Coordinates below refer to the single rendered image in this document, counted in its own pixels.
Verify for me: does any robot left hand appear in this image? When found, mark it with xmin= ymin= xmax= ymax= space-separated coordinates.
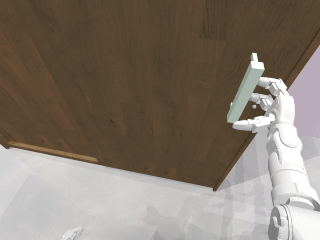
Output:
xmin=61 ymin=227 xmax=84 ymax=240

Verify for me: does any wardrobe door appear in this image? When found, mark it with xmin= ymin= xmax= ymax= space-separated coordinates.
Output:
xmin=10 ymin=0 xmax=320 ymax=188
xmin=0 ymin=0 xmax=95 ymax=158

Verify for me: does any handle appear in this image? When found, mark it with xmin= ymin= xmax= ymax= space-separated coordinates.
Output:
xmin=227 ymin=53 xmax=265 ymax=123

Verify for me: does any robot right hand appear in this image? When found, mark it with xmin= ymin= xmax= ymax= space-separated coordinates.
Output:
xmin=232 ymin=77 xmax=295 ymax=133

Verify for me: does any robot right forearm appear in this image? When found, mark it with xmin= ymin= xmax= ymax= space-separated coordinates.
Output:
xmin=266 ymin=123 xmax=320 ymax=212

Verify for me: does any robot right upper arm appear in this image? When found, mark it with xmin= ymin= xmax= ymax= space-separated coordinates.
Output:
xmin=268 ymin=204 xmax=320 ymax=240

